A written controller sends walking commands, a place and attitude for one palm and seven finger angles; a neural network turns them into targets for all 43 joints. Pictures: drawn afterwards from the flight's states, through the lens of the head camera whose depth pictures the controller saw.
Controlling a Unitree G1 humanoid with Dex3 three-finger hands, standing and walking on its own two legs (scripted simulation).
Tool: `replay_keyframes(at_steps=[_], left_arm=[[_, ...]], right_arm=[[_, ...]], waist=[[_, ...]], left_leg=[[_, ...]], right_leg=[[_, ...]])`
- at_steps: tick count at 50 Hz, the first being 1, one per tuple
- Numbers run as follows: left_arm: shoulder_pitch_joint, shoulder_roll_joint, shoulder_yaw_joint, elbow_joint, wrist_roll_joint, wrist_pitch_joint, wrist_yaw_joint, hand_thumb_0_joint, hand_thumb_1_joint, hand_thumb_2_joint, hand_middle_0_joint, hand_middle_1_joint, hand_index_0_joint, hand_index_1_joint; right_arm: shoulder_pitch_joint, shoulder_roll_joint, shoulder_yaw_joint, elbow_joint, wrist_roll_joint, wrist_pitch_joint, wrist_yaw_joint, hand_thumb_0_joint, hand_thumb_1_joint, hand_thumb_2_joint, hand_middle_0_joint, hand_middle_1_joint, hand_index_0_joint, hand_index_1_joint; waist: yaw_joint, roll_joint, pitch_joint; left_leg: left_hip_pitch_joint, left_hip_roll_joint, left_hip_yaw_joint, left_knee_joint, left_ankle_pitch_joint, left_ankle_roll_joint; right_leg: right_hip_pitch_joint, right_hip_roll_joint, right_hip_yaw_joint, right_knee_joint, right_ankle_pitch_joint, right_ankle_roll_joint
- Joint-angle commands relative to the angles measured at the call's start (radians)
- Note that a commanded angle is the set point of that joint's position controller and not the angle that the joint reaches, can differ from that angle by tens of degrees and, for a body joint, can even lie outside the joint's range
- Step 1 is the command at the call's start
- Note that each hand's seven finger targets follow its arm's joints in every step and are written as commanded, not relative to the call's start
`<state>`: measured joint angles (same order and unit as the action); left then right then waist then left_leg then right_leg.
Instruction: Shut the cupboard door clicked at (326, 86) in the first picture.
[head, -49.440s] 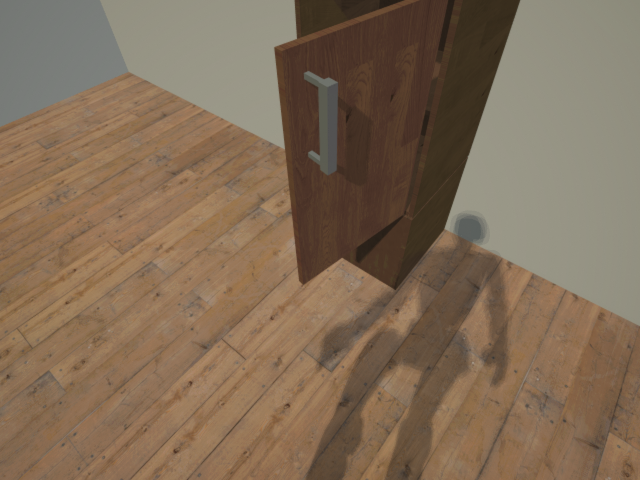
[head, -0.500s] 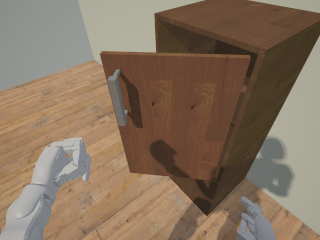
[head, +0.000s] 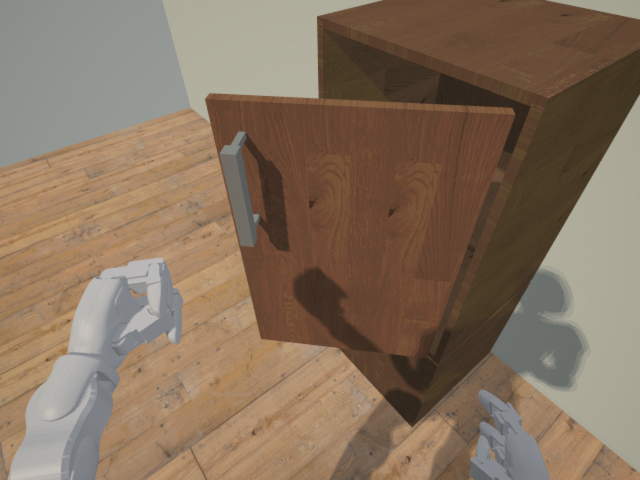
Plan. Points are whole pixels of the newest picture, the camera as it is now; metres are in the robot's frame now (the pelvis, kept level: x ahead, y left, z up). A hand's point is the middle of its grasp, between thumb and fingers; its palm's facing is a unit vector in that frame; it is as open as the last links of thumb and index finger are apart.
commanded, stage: bring the fist close to the handle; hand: left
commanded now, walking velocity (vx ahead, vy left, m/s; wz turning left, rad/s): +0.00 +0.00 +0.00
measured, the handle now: (244, 191) +0.47 +0.16 +0.13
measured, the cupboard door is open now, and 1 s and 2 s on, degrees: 44 44 35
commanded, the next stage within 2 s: push the door shut along its arc in 1.22 s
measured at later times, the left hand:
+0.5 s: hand (232, 255) +0.33 +0.14 +0.14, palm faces -0.05 -1.00 -0.04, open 3.1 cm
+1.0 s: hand (258, 232) +0.38 +0.13 +0.13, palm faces -0.03 -1.00 -0.01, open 3.1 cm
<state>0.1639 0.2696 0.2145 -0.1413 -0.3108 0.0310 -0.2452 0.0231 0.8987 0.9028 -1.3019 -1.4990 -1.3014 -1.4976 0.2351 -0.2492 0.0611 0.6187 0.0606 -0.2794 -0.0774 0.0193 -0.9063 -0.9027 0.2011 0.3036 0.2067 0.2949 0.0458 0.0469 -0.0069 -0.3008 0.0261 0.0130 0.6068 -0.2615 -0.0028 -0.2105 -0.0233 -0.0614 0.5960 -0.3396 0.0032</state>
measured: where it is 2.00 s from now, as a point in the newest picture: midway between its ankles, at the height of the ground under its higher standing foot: outside the picture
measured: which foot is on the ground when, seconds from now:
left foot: down 0.00-1.00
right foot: down 0.00-1.00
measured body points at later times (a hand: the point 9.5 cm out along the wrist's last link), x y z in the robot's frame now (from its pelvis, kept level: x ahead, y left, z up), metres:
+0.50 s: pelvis +0.01 +0.00 +0.00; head +0.00 -0.02 +0.45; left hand +0.32 +0.20 +0.15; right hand +0.18 -0.23 -0.08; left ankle +0.04 +0.12 -0.73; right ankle -0.01 -0.12 -0.73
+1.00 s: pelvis +0.03 -0.01 +0.00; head +0.03 -0.03 +0.45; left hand +0.38 +0.18 +0.13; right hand +0.17 -0.26 -0.09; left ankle +0.04 +0.12 -0.73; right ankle -0.01 -0.12 -0.73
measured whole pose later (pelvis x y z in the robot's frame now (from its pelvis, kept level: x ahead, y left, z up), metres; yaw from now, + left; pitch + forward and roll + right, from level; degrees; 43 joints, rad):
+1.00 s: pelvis +0.03 -0.01 +0.00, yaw -2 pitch +1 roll +1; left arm -0.27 0.21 0.15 0.25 -0.21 0.07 -0.10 0.02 0.90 0.90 -1.30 -1.50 -1.30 -1.50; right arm 0.23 -0.26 0.03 0.63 0.05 -0.10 -0.04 0.02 -0.91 -0.90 0.20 0.30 0.21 0.29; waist -0.02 0.04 -0.03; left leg -0.31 0.04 0.04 0.58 -0.28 -0.02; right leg -0.25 -0.01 -0.03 0.60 -0.37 -0.01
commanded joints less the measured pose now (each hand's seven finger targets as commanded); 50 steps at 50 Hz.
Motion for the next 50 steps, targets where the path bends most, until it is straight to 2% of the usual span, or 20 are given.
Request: replay_keyframes(at_steps=[1,3,5,8,9,12,13,17,18,21,24,27,28,33,34,38,40,42,43,50], left_arm=[[-0.319,0.107,-0.007,-0.219,0.011,-0.087,0.006,0.0,0.9,0.9,-1.3,-1.5,-1.3,-1.5],[-0.291,0.127,-0.001,-0.159,0.023,-0.06,0.005,0.0,0.9,0.9,-1.3,-1.5,-1.3,-1.5],[-0.313,0.079,-0.051,-0.15,0.034,-0.027,0.007,0.0,0.9,0.9,-1.3,-1.5,-1.3,-1.5],[-0.317,0.125,0.004,-0.145,0.042,0.004,0.04,0.0,0.9,0.9,-1.3,-1.5,-1.3,-1.5],[-0.327,0.098,-0.007,-0.157,0.043,0.011,0.051,0.0,0.9,0.9,-1.3,-1.5,-1.3,-1.5],[-0.444,0.094,-0.004,-0.18,0.055,0.0,0.099,0.0,0.9,0.9,-1.3,-1.5,-1.3,-1.5],[-0.452,0.137,0.029,-0.158,0.064,-0.008,0.119,0.0,0.9,0.9,-1.3,-1.5,-1.3,-1.5],[-0.52,0.083,-0.027,-0.135,0.082,-0.033,0.137,0.0,0.9,0.9,-1.3,-1.5,-1.3,-1.5],[-0.528,0.11,-0.021,-0.125,0.092,-0.037,0.138,0.0,0.9,0.9,-1.3,-1.5,-1.3,-1.5],[-0.553,0.028,-0.1,-0.064,0.09,-0.012,0.116,0.0,0.9,0.9,-1.3,-1.5,-1.3,-1.5],[-0.58,0.044,-0.083,0.031,0.088,0.026,0.114,0.0,0.9,0.9,-1.3,-1.5,-1.3,-1.5],[-0.625,0.059,-0.051,0.032,0.086,0.037,0.128,0.0,0.9,0.9,-1.3,-1.5,-1.3,-1.5],[-0.651,0.123,-0.006,0.031,0.091,0.028,0.141,0.0,0.9,0.9,-1.3,-1.5,-1.3,-1.5],[-0.758,0.137,0.004,0.027,0.105,-0.029,0.174,0.0,0.9,0.9,-1.3,-1.5,-1.3,-1.5],[-0.755,0.09,-0.029,0.038,0.106,-0.036,0.174,0.0,0.9,0.9,-1.3,-1.5,-1.3,-1.5],[-0.77,0.112,-0.018,0.164,0.112,-0.031,0.163,0.0,0.9,0.9,-1.3,-1.5,-1.3,-1.5],[-0.805,0.056,-0.067,0.202,0.109,-0.013,0.148,0.0,0.9,0.9,-1.3,-1.5,-1.3,-1.5],[-0.795,0.076,-0.039,0.234,0.102,0.003,0.141,0.0,0.9,0.9,-1.3,-1.5,-1.3,-1.5],[-0.753,0.135,0.016,0.247,0.101,0.004,0.141,0.0,0.9,0.9,-1.3,-1.5,-1.3,-1.5],[-0.745,0.121,0.018,0.078,0.097,-0.076,0.148,0.0,0.9,0.9,-1.3,-1.5,-1.3,-1.5]], right_arm=[[-0.113,-0.108,-0.043,-0.149,0.008,-0.064,-0.008,0.0,-0.9,-0.9,0.2,0.3,0.2,0.3],[-0.105,-0.118,-0.046,-0.141,0.009,-0.057,-0.007,0.0,-0.9,-0.9,0.2,0.3,0.2,0.3],[-0.115,-0.111,-0.043,-0.154,0.01,-0.048,-0.004,0.0,-0.9,-0.9,0.2,0.3,0.2,0.3],[-0.121,-0.115,-0.044,-0.158,0.005,-0.03,0.0,0.0,-0.9,-0.9,0.2,0.3,0.2,0.3],[-0.133,-0.107,-0.042,-0.169,0.005,-0.023,0.002,0.0,-0.9,-0.9,0.2,0.3,0.2,0.3],[-0.141,-0.101,-0.04,-0.168,0.0,-0.006,0.007,0.0,-0.9,-0.9,0.2,0.3,0.2,0.3],[-0.134,-0.107,-0.042,-0.158,-0.004,-0.002,0.008,0.0,-0.9,-0.9,0.2,0.3,0.2,0.3],[-0.13,-0.1,-0.043,-0.15,-0.006,0.009,0.015,0.0,-0.9,-0.9,0.2,0.3,0.2,0.3],[-0.127,-0.109,-0.048,-0.144,-0.007,0.012,0.016,0.0,-0.9,-0.9,0.2,0.3,0.2,0.3],[-0.13,-0.102,-0.043,-0.146,-0.001,0.024,0.018,0.0,-0.9,-0.9,0.2,0.3,0.2,0.3],[-0.129,-0.113,-0.046,-0.138,0.003,0.046,0.012,0.0,-0.9,-0.9,0.2,0.3,0.2,0.3],[-0.135,-0.113,-0.048,-0.146,-0.001,0.061,0.011,0.0,-0.9,-0.9,0.2,0.3,0.2,0.3],[-0.13,-0.123,-0.052,-0.14,-0.005,0.066,0.009,0.0,-0.9,-0.9,0.2,0.3,0.2,0.3],[-0.124,-0.115,-0.054,-0.13,-0.011,0.082,0.016,0.0,-0.9,-0.9,0.2,0.3,0.2,0.3],[-0.13,-0.107,-0.053,-0.136,-0.01,0.085,0.019,0.0,-0.9,-0.9,0.2,0.3,0.2,0.3],[-0.108,-0.123,-0.062,-0.118,-0.008,0.102,0.019,0.0,-0.9,-0.9,0.2,0.3,0.2,0.3],[-0.111,-0.117,-0.06,-0.122,0.001,0.112,0.019,0.0,-0.9,-0.9,0.2,0.3,0.2,0.3],[-0.1,-0.123,-0.064,-0.122,0.0,0.121,0.018,0.0,-0.9,-0.9,0.2,0.3,0.2,0.3],[-0.099,-0.133,-0.068,-0.125,-0.004,0.127,0.017,0.0,-0.9,-0.9,0.2,0.3,0.2,0.3],[-0.112,-0.112,-0.07,-0.16,-0.009,0.126,0.028,0.0,-0.9,-0.9,0.2,0.3,0.2,0.3]], waist=[[-0.03,0.033,-0.129],[-0.026,-0.017,-0.109],[-0.024,-0.026,-0.106],[-0.006,-0.056,-0.128],[-0.005,-0.049,-0.143],[-0.013,-0.022,-0.17],[-0.017,-0.061,-0.164],[-0.027,0.014,-0.195],[-0.032,-0.015,-0.212],[-0.042,-0.007,-0.179],[-0.045,-0.071,-0.132],[-0.033,-0.077,-0.187],[-0.034,-0.089,-0.211],[-0.043,-0.05,-0.257],[-0.041,-0.028,-0.254],[-0.052,-0.083,-0.232],[-0.063,-0.063,-0.21],[-0.055,-0.076,-0.231],[-0.039,-0.099,-0.248],[-0.028,-0.056,-0.326]], left_leg=[[0.138,-0.029,-0.023,-0.098,0.067,0.029],[0.118,-0.025,-0.026,-0.1,0.058,0.032],[0.115,-0.027,-0.028,-0.112,0.056,0.034],[0.114,-0.024,-0.029,-0.119,0.071,0.031],[0.121,-0.026,-0.021,-0.117,0.081,0.033],[0.141,-0.025,-0.021,-0.12,0.083,0.026],[0.138,-0.019,-0.023,-0.116,0.084,0.029],[0.171,-0.021,-0.014,-0.107,0.129,0.023],[0.174,-0.019,-0.011,-0.097,0.14,0.027],[0.162,-0.024,-0.009,-0.096,0.131,0.026],[0.129,-0.025,-0.009,-0.098,0.096,0.031],[0.144,-0.031,-0.004,-0.091,0.119,0.031],[0.151,-0.028,-0.002,-0.083,0.131,0.033],[0.177,-0.025,0.006,-0.065,0.207,0.029],[0.178,-0.027,0.01,-0.067,0.215,0.029],[0.156,-0.027,0.013,-0.058,0.204,0.032],[0.149,-0.033,0.016,-0.057,0.185,0.031],[0.146,-0.035,0.015,-0.055,0.2,0.031],[0.138,-0.034,0.017,-0.051,0.215,0.033],[0.176,-0.033,0.029,-0.046,0.301,0.032]], right_leg=[[-0.093,0.033,0.002,-0.108,0.147,-0.005],[-0.09,0.031,0.006,-0.119,0.14,-0.005],[-0.095,0.029,-0.002,-0.112,0.141,-0.003],[-0.069,0.029,-0.005,-0.112,0.148,-0.006],[-0.07,0.027,-0.004,-0.109,0.158,-0.004],[-0.07,0.031,-0.009,-0.099,0.149,-0.008],[-0.069,0.031,-0.006,-0.104,0.143,-0.006],[-0.066,0.034,-0.003,-0.091,0.199,-0.014],[-0.056,0.031,0.002,-0.093,0.211,-0.012],[-0.078,0.031,-0.002,-0.094,0.225,-0.01],[-0.094,0.03,0.001,-0.111,0.194,-0.006],[-0.074,0.028,0.004,-0.102,0.219,-0.006],[-0.057,0.024,0.013,-0.103,0.227,-0.004],[-0.036,0.025,0.015,-0.078,0.317,-0.009],[-0.039,0.024,0.015,-0.075,0.33,-0.01],[-0.046,0.026,0.02,-0.083,0.344,-0.005],[-0.072,0.025,0.019,-0.086,0.336,-0.004],[-0.057,0.025,0.019,-0.084,0.363,-0.004],[-0.025,0.02,0.028,-0.086,0.391,-0.002],[0.024,0.02,0.026,-0.051,0.507,-0.001]])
